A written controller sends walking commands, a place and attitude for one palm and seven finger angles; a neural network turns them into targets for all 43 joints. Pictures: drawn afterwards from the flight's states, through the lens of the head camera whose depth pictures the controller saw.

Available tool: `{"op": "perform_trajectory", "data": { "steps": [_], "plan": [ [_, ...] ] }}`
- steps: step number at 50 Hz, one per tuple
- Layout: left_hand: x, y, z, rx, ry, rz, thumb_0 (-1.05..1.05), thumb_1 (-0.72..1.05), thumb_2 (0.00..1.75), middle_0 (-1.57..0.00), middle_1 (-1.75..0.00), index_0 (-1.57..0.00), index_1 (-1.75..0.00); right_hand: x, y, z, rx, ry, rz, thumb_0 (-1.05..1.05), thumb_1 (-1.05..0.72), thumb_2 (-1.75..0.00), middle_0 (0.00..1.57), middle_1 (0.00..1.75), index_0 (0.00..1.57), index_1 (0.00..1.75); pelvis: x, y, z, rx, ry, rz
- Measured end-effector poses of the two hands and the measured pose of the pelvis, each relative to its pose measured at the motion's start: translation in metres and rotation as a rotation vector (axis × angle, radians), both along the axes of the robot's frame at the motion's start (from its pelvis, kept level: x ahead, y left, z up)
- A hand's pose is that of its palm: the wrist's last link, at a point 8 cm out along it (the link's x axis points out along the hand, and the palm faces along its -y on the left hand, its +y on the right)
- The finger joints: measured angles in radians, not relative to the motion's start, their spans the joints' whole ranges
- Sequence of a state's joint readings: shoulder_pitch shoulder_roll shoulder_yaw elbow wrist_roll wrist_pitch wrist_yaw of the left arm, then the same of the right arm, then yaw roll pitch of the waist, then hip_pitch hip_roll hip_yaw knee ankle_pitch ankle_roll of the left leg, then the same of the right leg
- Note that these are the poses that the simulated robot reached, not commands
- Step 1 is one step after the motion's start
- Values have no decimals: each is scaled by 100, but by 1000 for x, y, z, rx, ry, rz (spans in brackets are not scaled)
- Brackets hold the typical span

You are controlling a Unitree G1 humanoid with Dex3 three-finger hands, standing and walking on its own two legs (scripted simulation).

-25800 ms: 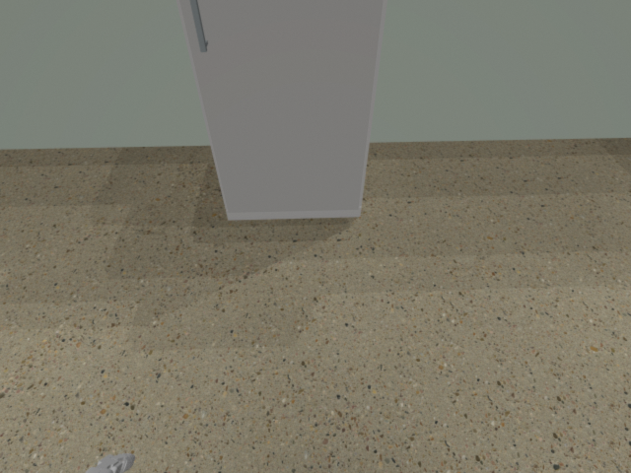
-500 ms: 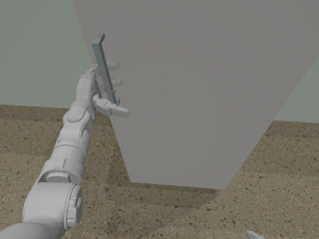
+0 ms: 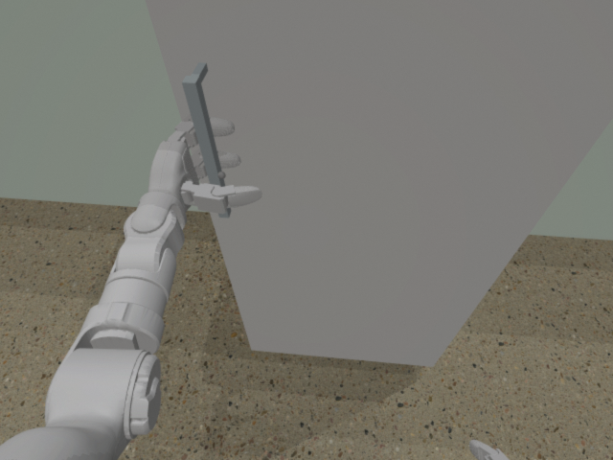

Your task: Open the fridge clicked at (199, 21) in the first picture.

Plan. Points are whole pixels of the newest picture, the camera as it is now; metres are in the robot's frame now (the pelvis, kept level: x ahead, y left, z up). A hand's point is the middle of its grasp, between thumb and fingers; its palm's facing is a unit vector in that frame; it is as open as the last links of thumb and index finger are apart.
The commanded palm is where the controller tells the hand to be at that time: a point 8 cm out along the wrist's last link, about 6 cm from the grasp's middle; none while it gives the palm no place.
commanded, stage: grip the handle and tug to test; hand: left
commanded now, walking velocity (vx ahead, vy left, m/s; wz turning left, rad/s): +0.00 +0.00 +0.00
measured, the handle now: (214, 150) +0.50 +0.15 +0.14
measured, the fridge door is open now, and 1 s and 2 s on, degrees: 0 0 15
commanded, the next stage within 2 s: pull the door a little, standing still in 1.10 s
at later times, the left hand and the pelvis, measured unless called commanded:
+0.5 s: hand (220, 173) +0.44 +0.13 +0.15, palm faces -0.09 -1.00 +0.00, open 5.2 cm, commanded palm +0.42 +0.18 +0.14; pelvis +0.00 +0.00 +0.00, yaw +0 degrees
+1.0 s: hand (221, 174) +0.44 +0.12 +0.15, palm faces -0.08 -1.00 +0.01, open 5.4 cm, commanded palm +0.39 +0.17 +0.14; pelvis +0.01 +0.00 +0.00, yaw -2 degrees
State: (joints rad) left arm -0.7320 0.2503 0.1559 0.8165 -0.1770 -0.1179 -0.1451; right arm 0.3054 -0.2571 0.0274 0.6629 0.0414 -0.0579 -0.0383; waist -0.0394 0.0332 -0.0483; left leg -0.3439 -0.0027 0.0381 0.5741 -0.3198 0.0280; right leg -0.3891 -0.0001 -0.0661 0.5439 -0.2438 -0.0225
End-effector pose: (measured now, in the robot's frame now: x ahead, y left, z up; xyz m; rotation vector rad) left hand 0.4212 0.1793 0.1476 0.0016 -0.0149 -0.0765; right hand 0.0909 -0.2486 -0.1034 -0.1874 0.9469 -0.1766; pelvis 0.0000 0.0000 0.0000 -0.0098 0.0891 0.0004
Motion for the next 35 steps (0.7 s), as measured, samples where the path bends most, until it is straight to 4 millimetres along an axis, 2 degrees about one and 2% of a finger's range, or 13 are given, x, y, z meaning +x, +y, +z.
{"op": "perform_trajectory", "data": {
  "steps": [16, 21, 35],
  "plan": [
    [2, 2, 0, 0, 0, -1, 1, 60, 77, -40, -135, -39, -135, -7, -1, -3, -3, 28, -3, 1, -91, -89, 20, 30, 20, 30, 0, 0, 0, -1, 4, 4],
    [4, 2, 0, 0, 4, -4, 1, 77, 84, -42, -138, -41, -138, -8, -1, -3, -5, 30, -4, 1, -91, -89, 20, 30, 20, 30, -1, 0, 0, -1, 8, 4],
    [5, 3, -1, -7, 2, -16, 1, 77, 84, -42, -139, -42, -139, -12, -3, -1, -10, 23, -18, 1, -91, -89, 20, 30, 20, 30, -2, 0, -1, -1, 10, -4]
  ]
}}
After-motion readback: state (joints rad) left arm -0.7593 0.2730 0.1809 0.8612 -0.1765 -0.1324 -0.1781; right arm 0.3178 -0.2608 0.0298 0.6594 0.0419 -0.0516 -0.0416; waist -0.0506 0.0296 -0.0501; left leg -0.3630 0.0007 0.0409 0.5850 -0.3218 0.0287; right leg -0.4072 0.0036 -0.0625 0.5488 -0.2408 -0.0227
